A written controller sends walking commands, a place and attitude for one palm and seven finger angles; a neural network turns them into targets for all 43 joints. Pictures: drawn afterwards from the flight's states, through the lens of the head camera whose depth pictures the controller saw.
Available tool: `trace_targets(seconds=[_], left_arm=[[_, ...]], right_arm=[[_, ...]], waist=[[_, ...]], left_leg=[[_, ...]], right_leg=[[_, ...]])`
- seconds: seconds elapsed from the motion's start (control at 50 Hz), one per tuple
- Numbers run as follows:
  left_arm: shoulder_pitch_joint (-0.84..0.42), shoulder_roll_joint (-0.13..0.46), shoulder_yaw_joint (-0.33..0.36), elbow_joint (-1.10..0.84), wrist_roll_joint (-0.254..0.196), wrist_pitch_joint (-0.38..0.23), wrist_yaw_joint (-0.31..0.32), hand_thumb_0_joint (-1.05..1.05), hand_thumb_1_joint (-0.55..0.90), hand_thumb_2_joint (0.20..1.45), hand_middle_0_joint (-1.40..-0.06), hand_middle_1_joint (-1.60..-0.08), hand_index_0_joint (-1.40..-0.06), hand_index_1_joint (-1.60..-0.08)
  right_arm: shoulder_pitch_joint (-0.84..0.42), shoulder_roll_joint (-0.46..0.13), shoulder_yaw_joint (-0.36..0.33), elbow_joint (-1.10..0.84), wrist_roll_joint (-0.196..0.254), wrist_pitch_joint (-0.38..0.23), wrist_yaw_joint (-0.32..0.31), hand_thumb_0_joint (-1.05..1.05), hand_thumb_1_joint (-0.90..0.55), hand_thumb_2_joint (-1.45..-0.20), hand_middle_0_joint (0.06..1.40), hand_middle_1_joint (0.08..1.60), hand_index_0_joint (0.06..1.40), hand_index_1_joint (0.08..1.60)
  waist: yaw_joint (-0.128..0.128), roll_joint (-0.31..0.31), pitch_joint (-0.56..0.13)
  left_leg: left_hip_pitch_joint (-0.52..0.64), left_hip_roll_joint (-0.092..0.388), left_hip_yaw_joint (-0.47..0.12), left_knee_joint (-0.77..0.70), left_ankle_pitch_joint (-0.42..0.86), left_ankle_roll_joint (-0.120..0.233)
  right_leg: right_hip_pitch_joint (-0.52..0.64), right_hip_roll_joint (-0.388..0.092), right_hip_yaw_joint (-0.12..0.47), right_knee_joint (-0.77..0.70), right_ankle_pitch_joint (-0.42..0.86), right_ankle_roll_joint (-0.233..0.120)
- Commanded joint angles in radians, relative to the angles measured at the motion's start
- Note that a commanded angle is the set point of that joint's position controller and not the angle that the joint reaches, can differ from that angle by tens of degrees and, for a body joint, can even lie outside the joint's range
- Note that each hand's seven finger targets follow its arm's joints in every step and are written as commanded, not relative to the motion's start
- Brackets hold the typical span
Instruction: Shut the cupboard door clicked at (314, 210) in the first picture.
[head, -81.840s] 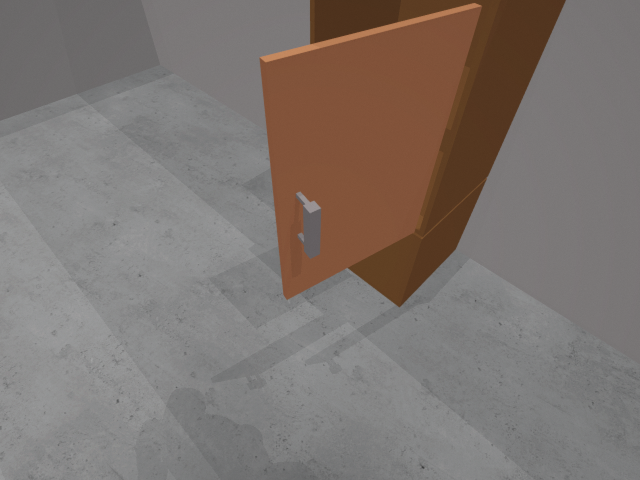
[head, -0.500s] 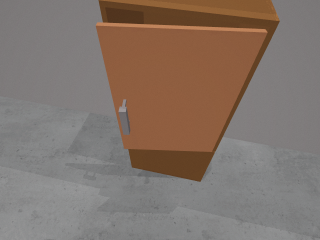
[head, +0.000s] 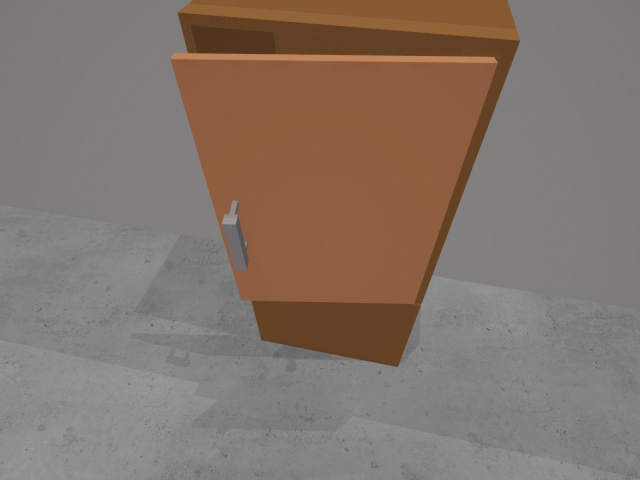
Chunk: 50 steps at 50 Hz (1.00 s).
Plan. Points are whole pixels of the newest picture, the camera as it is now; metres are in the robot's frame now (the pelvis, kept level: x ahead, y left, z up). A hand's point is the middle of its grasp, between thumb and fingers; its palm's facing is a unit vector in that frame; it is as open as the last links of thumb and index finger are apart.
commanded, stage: shuffle to correct the standing spot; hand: left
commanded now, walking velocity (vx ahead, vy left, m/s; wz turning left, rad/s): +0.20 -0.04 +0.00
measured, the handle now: (238, 235) +0.53 +0.19 -0.07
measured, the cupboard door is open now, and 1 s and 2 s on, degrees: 10 10 10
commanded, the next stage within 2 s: come to a stop and stand still in 0.30 s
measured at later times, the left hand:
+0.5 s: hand out of the picture +0.09 +0.16 -0.18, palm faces -0.01 -0.98 -0.21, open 7.4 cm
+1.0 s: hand out of the picture +0.10 +0.19 -0.19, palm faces +0.05 -0.98 -0.19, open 7.4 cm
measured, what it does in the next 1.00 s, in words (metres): steps on the spot: right foot, then left foot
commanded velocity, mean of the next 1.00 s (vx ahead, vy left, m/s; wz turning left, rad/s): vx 0.02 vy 0.01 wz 0.00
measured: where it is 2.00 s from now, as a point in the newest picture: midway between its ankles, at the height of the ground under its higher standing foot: outside the picture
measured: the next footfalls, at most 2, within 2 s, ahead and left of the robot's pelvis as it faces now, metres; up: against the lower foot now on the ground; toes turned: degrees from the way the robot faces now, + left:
right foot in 0.50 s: +0.10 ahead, -0.11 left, +0.00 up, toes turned -7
left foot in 0.86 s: +0.16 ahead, +0.09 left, +0.00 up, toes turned +1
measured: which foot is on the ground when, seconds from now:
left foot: down 0.00-0.52, up 0.54-0.84, down 0.86-1.00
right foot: down 0.00-0.32, up 0.34-0.48, down 0.50-0.86, up 0.88-1.00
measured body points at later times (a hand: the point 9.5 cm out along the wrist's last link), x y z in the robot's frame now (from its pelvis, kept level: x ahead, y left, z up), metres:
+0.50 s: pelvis +0.07 -0.02 -0.01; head +0.11 -0.03 +0.43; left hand +0.09 +0.22 -0.17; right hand +0.03 -0.22 -0.18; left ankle +0.03 +0.12 -0.74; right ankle +0.06 -0.10 -0.74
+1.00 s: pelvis +0.07 +0.01 -0.01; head +0.10 +0.03 +0.44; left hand +0.10 +0.24 -0.17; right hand +0.16 -0.22 -0.14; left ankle +0.12 +0.09 -0.74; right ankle +0.03 -0.11 -0.70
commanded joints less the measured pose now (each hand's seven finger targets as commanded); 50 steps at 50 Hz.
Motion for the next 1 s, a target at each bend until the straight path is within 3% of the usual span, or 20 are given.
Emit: trace_targets(seconds=[0.0,0.1,0.22,0.3,0.34,0.38,0.44,0.46,0.48,0.5,0.52,0.58,0.64,0.78,0.8,0.84,0.86,0.88,0.92,0.98], left_arm=[[0.052,0.125,0.023,-0.026,-0.001,-0.015,0.007,0.0,0.9,0.9,-0.2,-0.3,-0.2,-0.3],[0.073,0.139,0.037,-0.023,0.006,-0.001,-0.007,0.0,0.9,0.9,-0.2,-0.3,-0.2,-0.3],[0.102,0.133,0.052,-0.019,0.004,-0.012,-0.013,0.0,0.9,0.9,-0.2,-0.3,-0.2,-0.3],[0.074,0.063,0.045,-0.042,0.01,-0.018,-0.013,0.0,0.9,0.9,-0.2,-0.3,-0.2,-0.3],[-0.014,0.06,0.045,-0.079,0.01,-0.023,-0.012,0.0,0.9,0.9,-0.2,-0.3,-0.2,-0.3],[-0.041,0.046,0.053,-0.085,0.003,-0.029,-0.019,0.0,0.9,0.9,-0.2,-0.3,-0.2,-0.3],[0.142,0.009,0.056,-0.022,0.004,-0.03,-0.025,0.0,0.9,0.9,-0.2,-0.3,-0.2,-0.3],[0.218,0.068,0.065,0.008,0.008,-0.037,-0.013,0.0,0.9,0.9,-0.2,-0.3,-0.2,-0.3],[0.25,0.138,0.077,0.022,0.005,-0.043,0.001,0.0,0.9,0.9,-0.2,-0.3,-0.2,-0.3],[0.232,0.144,0.062,0.02,-0.001,-0.041,0.004,0.0,0.9,0.9,-0.2,-0.3,-0.2,-0.3],[0.169,0.149,0.059,0.001,0.005,-0.041,0.005,0.0,0.9,0.9,-0.2,-0.3,-0.2,-0.3],[0.094,0.125,0.06,-0.022,0.01,-0.036,0.023,0.0,0.9,0.9,-0.2,-0.3,-0.2,-0.3],[0.093,0.126,0.069,-0.034,0.013,-0.015,0.031,0.0,0.9,0.9,-0.2,-0.3,-0.2,-0.3],[0.026,0.155,0.086,-0.094,0.012,0.017,0.026,0.0,0.9,0.9,-0.2,-0.3,-0.2,-0.3],[0.012,0.146,0.084,-0.099,0.008,0.02,0.025,0.0,0.9,0.9,-0.2,-0.3,-0.2,-0.3],[0.044,0.064,0.067,-0.121,-0.003,0.031,0.024,0.0,0.9,0.9,-0.2,-0.3,-0.2,-0.3],[0.039,0.068,0.066,-0.121,-0.002,0.036,0.03,0.0,0.9,0.9,-0.2,-0.3,-0.2,-0.3],[0.022,0.074,0.067,-0.118,0.002,0.043,0.03,0.0,0.9,0.9,-0.2,-0.3,-0.2,-0.3],[0.024,0.072,0.071,-0.095,0.009,0.055,0.02,0.0,0.9,0.9,-0.2,-0.3,-0.2,-0.3],[0.05,0.045,0.062,-0.081,0.012,0.055,0.009,0.0,0.9,0.9,-0.2,-0.3,-0.2,-0.3]], right_arm=[[0.023,-0.081,-0.013,-0.028,-0.001,-0.018,-0.01,0.0,-0.9,-0.9,0.2,0.3,0.2,0.3],[0.032,-0.064,-0.013,-0.032,-0.012,-0.006,-0.001,0.0,-0.9,-0.9,0.2,0.3,0.2,0.3],[0.071,-0.055,-0.014,-0.028,-0.009,-0.029,-0.004,0.0,-0.9,-0.9,0.2,0.3,0.2,0.3],[0.219,-0.14,-0.038,0.022,-0.014,-0.039,-0.021,0.0,-0.9,-0.9,0.2,0.3,0.2,0.3],[0.286,-0.125,-0.038,0.037,-0.02,-0.041,-0.027,0.0,-0.9,-0.9,0.2,0.3,0.2,0.3],[0.242,-0.112,-0.037,0.024,-0.023,-0.042,-0.027,0.0,-0.9,-0.9,0.2,0.3,0.2,0.3],[0.086,-0.082,-0.026,-0.012,-0.011,-0.034,-0.032,0.0,-0.9,-0.9,0.2,0.3,0.2,0.3],[0.09,-0.047,-0.022,-0.022,0.003,-0.037,-0.029,0.0,-0.9,-0.9,0.2,0.3,0.2,0.3],[0.087,0.001,-0.011,-0.04,0.01,-0.031,-0.028,0.0,-0.9,-0.9,0.2,0.3,0.2,0.3],[0.08,-0.002,-0.014,-0.037,0.013,-0.022,-0.033,0.0,-0.9,-0.9,0.2,0.3,0.2,0.3],[0.101,0.007,-0.02,-0.025,0.015,-0.02,-0.033,0.0,-0.9,-0.9,0.2,0.3,0.2,0.3],[0.066,0.004,-0.028,-0.009,0.014,0.0,-0.032,0.0,-0.9,-0.9,0.2,0.3,0.2,0.3],[0.041,0.039,-0.027,-0.016,0.011,0.017,-0.027,0.0,-0.9,-0.9,0.2,0.3,0.2,0.3],[0.041,0.005,-0.041,-0.065,0.003,0.028,-0.019,0.0,-0.9,-0.9,0.2,0.3,0.2,0.3],[0.078,-0.007,-0.045,-0.056,0.0,0.022,-0.02,0.0,-0.9,-0.9,0.2,0.3,0.2,0.3],[0.099,-0.111,-0.058,-0.072,-0.005,0.006,-0.023,0.0,-0.9,-0.9,0.2,0.3,0.2,0.3],[0.061,-0.121,-0.054,-0.088,-0.007,0.013,-0.023,0.0,-0.9,-0.9,0.2,0.3,0.2,0.3],[0.02,-0.102,-0.045,-0.104,-0.009,0.008,-0.029,0.0,-0.9,-0.9,0.2,0.3,0.2,0.3],[-0.058,-0.081,-0.035,-0.129,-0.011,0.007,-0.034,0.0,-0.9,-0.9,0.2,0.3,0.2,0.3],[-0.058,-0.091,-0.039,-0.138,-0.01,0.005,-0.03,0.0,-0.9,-0.9,0.2,0.3,0.2,0.3]], waist=[[0.002,-0.027,-0.025],[0.007,-0.066,0.073],[0.0,-0.049,0.061],[-0.039,0.249,0.014],[-0.071,0.223,0.042],[-0.052,0.151,0.03],[0.067,0.038,-0.031],[0.08,-0.106,-0.096],[0.078,-0.293,-0.108],[0.07,-0.226,-0.105],[0.04,-0.132,-0.092],[0.034,-0.182,-0.013],[0.043,-0.106,-0.046],[0.003,-0.143,-0.069],[-0.018,-0.116,-0.086],[-0.008,0.215,-0.132],[-0.006,0.215,-0.113],[0.001,0.193,-0.087],[0.027,0.183,-0.026],[0.031,0.107,-0.051]], left_leg=[[0.075,0.077,-0.079,-0.068,0.036,0.02],[-0.029,0.035,-0.038,0.0,-0.188,0.011],[-0.016,0.044,-0.026,0.045,-0.056,0.023],[0.194,0.262,-0.298,-0.099,0.169,0.158],[0.274,0.345,-0.389,-0.115,0.396,0.242],[0.189,0.343,-0.323,-0.092,0.432,0.241],[-0.026,0.172,-0.091,0.068,0.303,0.097],[-0.119,0.106,-0.028,0.171,0.131,0.041],[-0.215,0.03,0.018,0.281,-0.217,-0.004],[-0.18,0.028,-0.037,0.369,-0.392,-0.011],[-0.162,0.032,-0.06,0.388,-0.383,-0.011],[-0.225,0.039,-0.063,0.427,-0.334,-0.016],[-0.203,0.007,-0.024,0.35,-0.28,-0.029],[-0.016,-0.013,-0.003,0.091,-0.032,-0.029],[0.09,0.011,-0.008,-0.02,0.132,-0.019],[0.187,0.307,-0.298,-0.083,0.742,0.145],[0.105,0.345,-0.296,-0.11,0.764,0.229],[0.032,0.323,-0.277,-0.144,0.626,0.237],[-0.067,0.268,-0.253,-0.192,0.334,0.211],[-0.037,0.226,-0.225,-0.21,0.209,0.195]], right_leg=[[-0.078,-0.075,0.092,-0.14,0.082,-0.042],[-0.136,-0.087,0.146,-0.198,-0.261,-0.08],[-0.103,-0.083,0.11,-0.119,-0.067,-0.098],[-0.281,0.045,-0.107,0.244,-0.15,-0.049],[-0.439,0.017,-0.072,0.414,-0.318,-0.058],[-0.371,-0.026,-0.054,0.383,-0.299,-0.063],[0.019,0.0,-0.111,-0.023,0.106,-0.029],[0.165,-0.093,0.006,-0.061,0.354,-0.029],[0.215,-0.299,0.232,-0.126,0.675,-0.087],[0.164,-0.372,0.253,-0.127,0.904,-0.181],[0.134,-0.351,0.193,-0.094,0.962,-0.225],[0.123,-0.302,0.126,-0.048,1.154,-0.211],[0.152,-0.271,0.077,-0.036,1.1,-0.204],[0.024,-0.219,0.045,0.003,0.762,-0.16],[-0.025,-0.19,0.026,0.051,0.637,-0.124],[-0.154,-0.022,-0.086,0.252,-0.112,-0.012],[-0.146,-0.001,-0.036,0.392,-0.314,-0.012],[-0.136,-0.01,0.0,0.461,-0.306,-0.017],[-0.145,-0.027,0.02,0.494,-0.212,-0.018],[-0.134,-0.028,-0.01,0.414,-0.154,-0.006]])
